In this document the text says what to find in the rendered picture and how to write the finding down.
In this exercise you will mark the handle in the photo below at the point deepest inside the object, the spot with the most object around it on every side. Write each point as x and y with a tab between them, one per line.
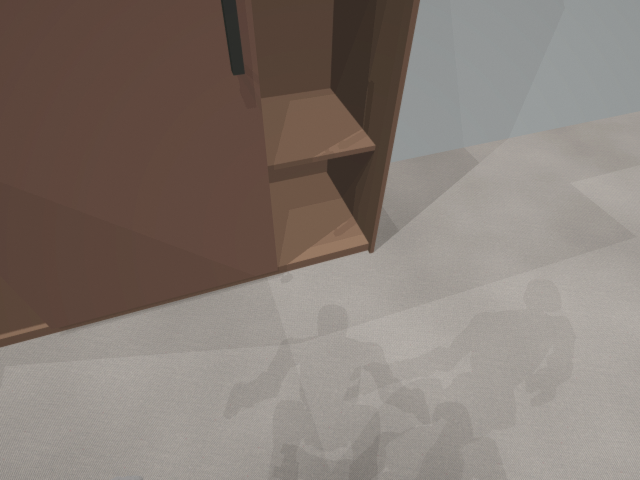
233	36

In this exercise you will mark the wardrobe door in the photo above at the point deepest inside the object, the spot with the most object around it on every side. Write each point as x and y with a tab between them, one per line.
15	313
133	164

